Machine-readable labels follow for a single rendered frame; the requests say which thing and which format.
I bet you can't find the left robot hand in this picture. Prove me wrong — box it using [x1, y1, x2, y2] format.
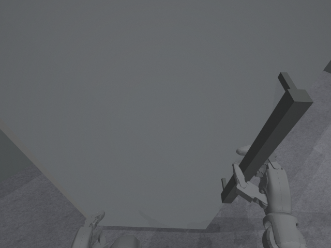
[71, 210, 109, 248]

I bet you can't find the fridge door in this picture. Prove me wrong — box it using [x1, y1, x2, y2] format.
[0, 0, 331, 229]

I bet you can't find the right robot hand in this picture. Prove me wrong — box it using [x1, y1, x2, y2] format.
[232, 145, 292, 215]

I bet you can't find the handle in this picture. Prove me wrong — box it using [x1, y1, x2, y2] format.
[221, 72, 313, 204]

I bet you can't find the robot right forearm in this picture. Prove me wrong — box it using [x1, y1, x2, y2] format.
[262, 212, 307, 248]

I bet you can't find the left robot thigh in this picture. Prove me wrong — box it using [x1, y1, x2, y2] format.
[110, 235, 142, 248]

